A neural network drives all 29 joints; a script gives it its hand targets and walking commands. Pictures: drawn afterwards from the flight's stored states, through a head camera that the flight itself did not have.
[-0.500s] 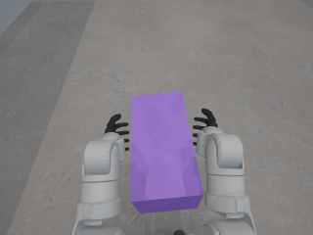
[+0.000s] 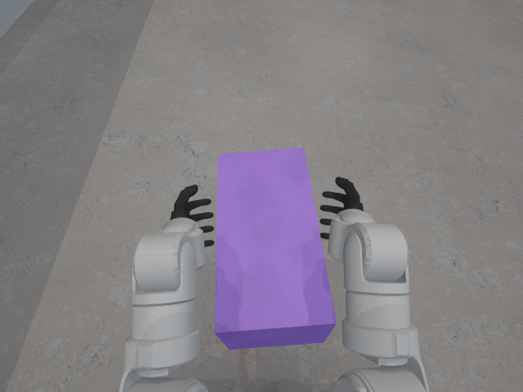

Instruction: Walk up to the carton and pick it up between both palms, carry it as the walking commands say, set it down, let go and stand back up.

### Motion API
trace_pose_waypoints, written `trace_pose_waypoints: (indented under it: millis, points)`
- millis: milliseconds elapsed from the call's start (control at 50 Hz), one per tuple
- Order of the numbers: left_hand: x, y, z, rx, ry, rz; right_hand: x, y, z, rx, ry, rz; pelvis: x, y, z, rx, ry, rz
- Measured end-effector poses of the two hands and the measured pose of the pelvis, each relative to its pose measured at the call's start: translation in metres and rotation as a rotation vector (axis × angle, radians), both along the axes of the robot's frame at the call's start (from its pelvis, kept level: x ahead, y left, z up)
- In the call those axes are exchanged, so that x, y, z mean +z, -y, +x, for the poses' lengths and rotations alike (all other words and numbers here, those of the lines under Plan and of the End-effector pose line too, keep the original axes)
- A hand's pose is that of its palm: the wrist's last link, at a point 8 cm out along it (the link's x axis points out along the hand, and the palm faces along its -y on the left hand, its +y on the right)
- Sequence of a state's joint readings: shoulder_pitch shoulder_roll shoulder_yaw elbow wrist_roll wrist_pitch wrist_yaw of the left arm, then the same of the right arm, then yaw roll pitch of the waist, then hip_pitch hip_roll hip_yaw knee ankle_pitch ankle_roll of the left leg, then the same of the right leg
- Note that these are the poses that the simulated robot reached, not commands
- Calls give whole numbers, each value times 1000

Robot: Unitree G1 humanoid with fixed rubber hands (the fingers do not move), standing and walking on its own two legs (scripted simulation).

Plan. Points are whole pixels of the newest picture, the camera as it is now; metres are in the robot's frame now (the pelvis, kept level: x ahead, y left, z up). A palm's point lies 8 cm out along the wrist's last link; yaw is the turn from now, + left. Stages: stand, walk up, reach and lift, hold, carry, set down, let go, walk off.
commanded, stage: carry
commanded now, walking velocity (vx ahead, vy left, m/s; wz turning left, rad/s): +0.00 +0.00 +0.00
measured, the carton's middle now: (268, 244) +0.35 +0.00 -0.01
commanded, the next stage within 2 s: none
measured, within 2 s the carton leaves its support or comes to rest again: neither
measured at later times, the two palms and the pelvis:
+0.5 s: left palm (204, 143) +0.50 +0.12 +0.07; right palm (337, 140) +0.51 -0.12 +0.08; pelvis +0.19 -0.01 -0.01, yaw +3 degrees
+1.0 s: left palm (211, 88) +0.70 +0.13 +0.04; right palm (317, 80) +0.71 -0.10 +0.06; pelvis +0.38 +0.00 -0.03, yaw +1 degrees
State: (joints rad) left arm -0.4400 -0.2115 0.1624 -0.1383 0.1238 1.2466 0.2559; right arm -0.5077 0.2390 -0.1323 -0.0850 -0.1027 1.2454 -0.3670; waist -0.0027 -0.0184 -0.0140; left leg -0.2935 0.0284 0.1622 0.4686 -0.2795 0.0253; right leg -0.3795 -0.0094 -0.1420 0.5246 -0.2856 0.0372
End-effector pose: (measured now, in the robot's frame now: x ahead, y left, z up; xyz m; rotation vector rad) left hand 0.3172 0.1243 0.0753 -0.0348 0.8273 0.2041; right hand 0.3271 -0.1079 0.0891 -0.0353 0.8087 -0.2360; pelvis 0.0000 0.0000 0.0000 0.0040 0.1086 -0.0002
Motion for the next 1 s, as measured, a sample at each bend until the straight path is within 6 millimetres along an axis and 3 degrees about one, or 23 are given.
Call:
trace_pose_waypoints:
  millis: [140, 320, 480, 660, 840, 1000]
  points:
    - [-1, 13, 56, -32, 6, -2, -5, 14, 51, -31, 8, 14, -1, 7, 53, 37, 14, 23]
    - [-7, 4, 121, -27, 10, 4, -6, 4, 117, -21, 6, -2, -10, 0, 123, 7, 10, 1]
    - [-5, 9, 177, -22, 15, 11, -13, 11, 176, 4, 11, 13, -15, 9, 186, 46, 47, 6]
    - [-14, -1, 244, -5, 37, 4, -15, 1, 247, 35, 26, 6, -26, 5, 258, 11, 50, 9]
    - [-18, 12, 315, -44, 7, 6, -23, 14, 310, -11, 3, 0, -25, 8, 326, 43, 53, 7]
    - [-30, -2, 380, -12, 24, 3, -25, -4, 382, -11, 24, -25, -34, -1, 385, 12, 41, 5]
